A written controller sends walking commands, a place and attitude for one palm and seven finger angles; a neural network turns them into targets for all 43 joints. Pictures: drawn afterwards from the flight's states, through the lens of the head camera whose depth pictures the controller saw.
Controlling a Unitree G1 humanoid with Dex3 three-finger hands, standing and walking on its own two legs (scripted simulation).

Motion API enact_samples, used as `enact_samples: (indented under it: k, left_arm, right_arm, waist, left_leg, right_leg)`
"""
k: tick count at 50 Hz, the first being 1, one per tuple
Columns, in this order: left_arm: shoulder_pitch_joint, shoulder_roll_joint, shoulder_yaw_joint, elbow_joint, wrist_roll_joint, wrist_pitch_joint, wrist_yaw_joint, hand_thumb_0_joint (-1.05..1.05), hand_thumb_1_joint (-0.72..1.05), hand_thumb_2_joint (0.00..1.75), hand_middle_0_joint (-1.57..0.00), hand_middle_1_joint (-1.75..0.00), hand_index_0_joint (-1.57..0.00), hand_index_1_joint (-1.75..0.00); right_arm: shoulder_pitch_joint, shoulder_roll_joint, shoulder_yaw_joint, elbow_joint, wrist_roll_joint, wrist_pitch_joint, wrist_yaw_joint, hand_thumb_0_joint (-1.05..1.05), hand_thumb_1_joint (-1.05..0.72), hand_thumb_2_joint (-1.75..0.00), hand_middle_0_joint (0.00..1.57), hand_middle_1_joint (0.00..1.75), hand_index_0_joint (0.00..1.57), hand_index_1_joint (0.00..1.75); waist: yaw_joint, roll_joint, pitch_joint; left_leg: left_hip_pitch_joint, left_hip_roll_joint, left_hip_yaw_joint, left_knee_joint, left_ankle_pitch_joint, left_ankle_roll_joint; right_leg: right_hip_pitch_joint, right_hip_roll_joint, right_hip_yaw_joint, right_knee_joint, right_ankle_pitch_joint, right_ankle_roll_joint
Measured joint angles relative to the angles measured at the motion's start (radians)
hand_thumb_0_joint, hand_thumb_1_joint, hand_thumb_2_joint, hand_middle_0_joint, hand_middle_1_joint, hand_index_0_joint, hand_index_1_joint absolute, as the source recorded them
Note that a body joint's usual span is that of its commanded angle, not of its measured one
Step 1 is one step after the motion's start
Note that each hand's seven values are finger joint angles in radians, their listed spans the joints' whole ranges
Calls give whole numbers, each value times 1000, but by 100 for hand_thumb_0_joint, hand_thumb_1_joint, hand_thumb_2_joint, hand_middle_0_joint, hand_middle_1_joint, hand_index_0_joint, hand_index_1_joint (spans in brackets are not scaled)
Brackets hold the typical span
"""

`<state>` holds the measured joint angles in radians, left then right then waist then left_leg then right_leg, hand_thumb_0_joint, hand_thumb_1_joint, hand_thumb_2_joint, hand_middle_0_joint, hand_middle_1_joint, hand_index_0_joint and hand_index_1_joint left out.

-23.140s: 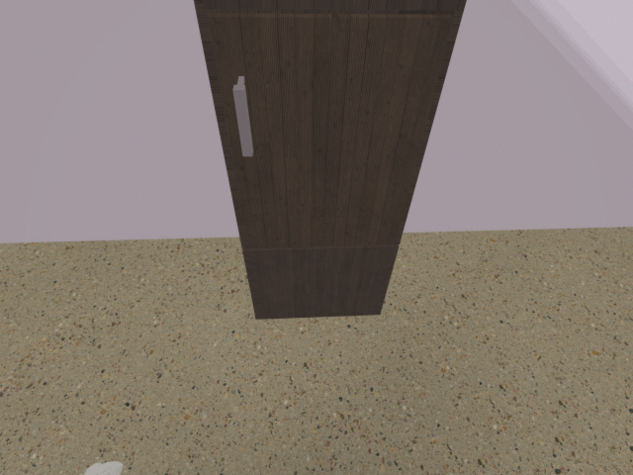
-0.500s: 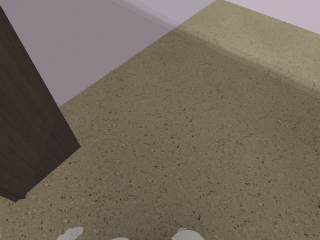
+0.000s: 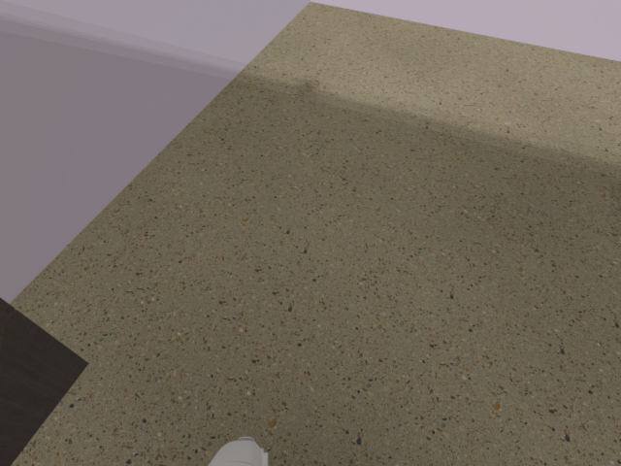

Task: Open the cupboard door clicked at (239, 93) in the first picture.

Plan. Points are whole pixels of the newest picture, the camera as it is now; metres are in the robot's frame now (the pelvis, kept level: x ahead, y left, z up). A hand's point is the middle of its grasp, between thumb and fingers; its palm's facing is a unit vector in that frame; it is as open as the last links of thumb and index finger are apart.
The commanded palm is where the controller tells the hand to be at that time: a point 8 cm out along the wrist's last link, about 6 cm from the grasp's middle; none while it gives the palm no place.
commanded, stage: walk to a spot facing it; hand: left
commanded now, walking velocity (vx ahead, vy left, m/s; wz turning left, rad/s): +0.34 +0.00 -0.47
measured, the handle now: out of the picture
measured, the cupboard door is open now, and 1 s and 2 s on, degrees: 38 38 38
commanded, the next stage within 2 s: turn to face it in 1.10 s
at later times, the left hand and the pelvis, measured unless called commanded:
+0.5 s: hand (267, 316) +0.37 +0.11 -0.16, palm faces -0.24 -0.94 -0.25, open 7.4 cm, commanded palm none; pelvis +0.19 -0.05 -0.02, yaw -14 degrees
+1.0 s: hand (301, 260) +0.50 +0.06 -0.17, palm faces -0.26 -0.95 -0.16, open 7.3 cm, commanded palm none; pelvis +0.41 -0.10 +0.00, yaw -19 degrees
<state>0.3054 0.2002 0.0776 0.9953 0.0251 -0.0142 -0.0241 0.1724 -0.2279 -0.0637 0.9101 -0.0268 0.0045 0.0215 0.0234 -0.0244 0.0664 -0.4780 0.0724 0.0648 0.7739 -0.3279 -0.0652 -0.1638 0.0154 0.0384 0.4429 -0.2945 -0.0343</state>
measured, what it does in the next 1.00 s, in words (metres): walks ahead, turning right: left foot, then right foot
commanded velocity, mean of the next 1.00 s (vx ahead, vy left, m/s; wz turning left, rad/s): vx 0.37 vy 0.00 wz -0.22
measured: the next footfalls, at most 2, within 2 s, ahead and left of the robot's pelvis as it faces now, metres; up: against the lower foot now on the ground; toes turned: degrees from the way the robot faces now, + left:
left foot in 0.08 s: +0.15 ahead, +0.14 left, +0.00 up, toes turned +1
right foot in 0.42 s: +0.24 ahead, -0.17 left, +0.00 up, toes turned -20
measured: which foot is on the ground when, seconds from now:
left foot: up 0.00-0.06, down 0.08-0.42, up 0.44-0.76, down 0.78-1.00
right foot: down 0.00-0.06, up 0.08-0.40, down 0.42-0.78, up 0.80-1.00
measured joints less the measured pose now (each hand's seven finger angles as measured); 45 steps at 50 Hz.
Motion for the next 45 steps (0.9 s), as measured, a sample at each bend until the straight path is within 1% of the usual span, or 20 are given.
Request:
enact_samples:
  k: [3,4,6,9,11,14,16,20,21,22,23,25,27,30,32,37,39,41,43,45]
  left_arm:
    - [33,2,7,23,-3,8,-3,1,91,89,-20,-30,-20,-30]
    - [48,-3,8,26,-6,11,-5,1,91,89,-20,-30,-20,-30]
    - [40,5,11,39,-7,25,-9,1,91,89,-20,-29,-20,-30]
    - [-6,25,22,41,3,32,-19,1,91,89,-20,-29,-20,-30]
    - [-47,29,25,19,6,33,-28,1,91,89,-19,-29,-20,-30]
    - [-105,24,21,-22,4,28,-35,1,91,89,-19,-29,-20,-30]
    - [-140,21,17,-43,3,24,-37,1,91,89,-19,-29,-19,-30]
    - [-198,28,13,-68,5,9,-36,1,91,89,-19,-29,-19,-30]
    - [-205,36,9,-76,6,-4,-35,1,91,89,-19,-29,-20,-30]
    - [-215,39,10,-79,5,-21,-29,0,91,89,-19,-29,-20,-30]
    - [-223,33,9,-77,-1,-33,-19,0,91,89,-19,-29,-20,-30]
    - [-219,17,2,-68,-7,-38,-1,0,91,89,-19,-29,-20,-30]
    - [-194,1,-4,-52,-8,-37,13,0,91,89,-19,-29,-20,-30]
    - [-146,-18,-12,-12,-6,-38,17,0,91,89,-19,-29,-20,-30]
    - [-116,-19,-2,12,-10,-41,24,0,93,89,-20,-29,-20,-30]
    - [-42,-8,-4,71,-10,-38,14,-1,94,89,-20,-29,-20,-30]
    - [-2,-11,-3,87,-12,-31,12,0,93,89,-20,-29,-20,-30]
    - [13,-7,-3,105,-11,-14,11,0,93,89,-20,-29,-20,-30]
    - [6,-4,-1,118,-6,-2,7,0,93,89,-20,-29,-20,-30]
    - [-15,-5,1,112,0,2,-1,1,92,89,-19,-29,-20,-30]
  right_arm:
    - [-14,6,11,-16,2,-30,-6,1,-91,-89,20,30,19,30]
    - [-12,-1,16,-26,-2,-46,-9,1,-91,-89,20,30,20,30]
    - [-13,10,22,-30,-14,-68,-23,1,-91,-89,20,30,20,30]
    - [30,39,34,-19,-19,-74,-28,1,-91,-89,20,30,20,30]
    - [68,51,39,7,-18,-73,-32,1,-91,-89,20,30,20,30]
    - [121,57,39,53,-18,-66,-29,1,-91,-89,20,30,20,30]
    - [154,54,35,77,-18,-57,-24,1,-91,-89,20,30,20,30]
    - [220,44,28,116,-18,-37,-16,1,-91,-89,20,30,20,30]
    - [243,43,29,124,-14,-32,-13,1,-91,-89,20,30,20,30]
    - [249,40,29,138,-8,-23,-10,1,-91,-89,20,30,20,30]
    - [239,34,28,153,-4,-11,-9,1,-91,-89,20,30,20,30]
    - [209,22,21,173,-1,1,-11,1,-91,-89,20,30,20,30]
    - [175,20,17,172,-4,1,-13,2,-91,-89,20,30,20,30]
    - [127,32,14,145,-6,-9,-9,2,-91,-89,20,30,19,30]
    - [100,44,14,125,-5,-19,-4,1,-91,-89,20,30,19,30]
    - [39,61,18,97,-6,-40,6,1,-91,-89,20,30,19,30]
    - [28,55,20,86,-10,-61,4,1,-91,-89,20,30,19,30]
    - [17,65,20,80,-19,-76,-6,1,-91,-89,20,30,20,30]
    - [32,76,23,75,-19,-81,-13,1,-91,-89,20,30,20,30]
    - [60,85,22,86,-16,-85,-24,0,-92,-89,20,30,20,30]
  waist:
    - [10,-12,-7]
    - [11,3,-18]
    - [3,-5,-13]
    - [-3,-25,-15]
    - [-3,-22,-17]
    - [-9,-2,-17]
    - [-23,14,-15]
    - [-60,35,-8]
    - [-65,28,-13]
    - [-60,24,-10]
    - [-61,32,2]
    - [-68,48,15]
    - [-72,47,11]
    - [-73,25,-4]
    - [-62,13,-13]
    - [-33,1,-15]
    - [-25,8,-22]
    - [-26,-11,-19]
    - [-28,-20,-24]
    - [-24,-21,-28]
  left_leg:
    - [84,-19,9,-184,41,8]
    - [110,-10,-1,-239,45,25]
    - [106,-1,18,-187,112,55]
    - [157,6,55,-205,73,57]
    - [206,12,72,-265,80,45]
    - [277,28,103,-344,86,35]
    - [315,40,125,-366,71,24]
    - [367,73,156,-314,-15,-14]
    - [355,79,158,-248,-56,-10]
    - [318,82,142,-120,-120,1]
    - [265,78,99,35,-169,13]
    - [156,62,37,272,-162,26]
    - [73,59,26,329,-111,25]
    - [8,58,37,211,-47,19]
    - [-6,54,39,93,0,18]
    - [43,29,57,-161,102,28]
    - [88,19,61,-233,142,58]
    - [91,10,84,-168,127,91]
    - [124,0,100,-171,84,95]
    - [175,-10,108,-227,83,83]
  right_leg:
    - [13,7,34,47,-55,14]
    - [-11,22,36,112,-94,8]
    - [-104,21,17,372,-183,-1]
    - [-258,-16,-36,672,-127,-1]
    - [-331,-48,-67,703,-61,11]
    - [-379,-83,-98,560,-3,22]
    - [-377,-94,-114,422,21,24]
    - [-297,-81,-144,207,50,14]
    - [-258,-79,-140,154,33,-4]
    - [-261,-76,-135,170,76,-17]
    - [-260,-68,-136,208,64,-21]
    - [-218,-50,-144,205,26,-22]
    - [-160,-34,-145,141,24,-16]
    - [-81,-20,-136,39,41,-16]
    - [-35,-11,-130,-8,38,-17]
    - [67,3,-122,-25,-32,3]
    - [60,2,-113,72,-105,9]
    - [-34,-13,-89,349,-175,-3]
    - [-152,-25,-77,608,-138,-9]
    - [-249,-51,-81,718,-63,0]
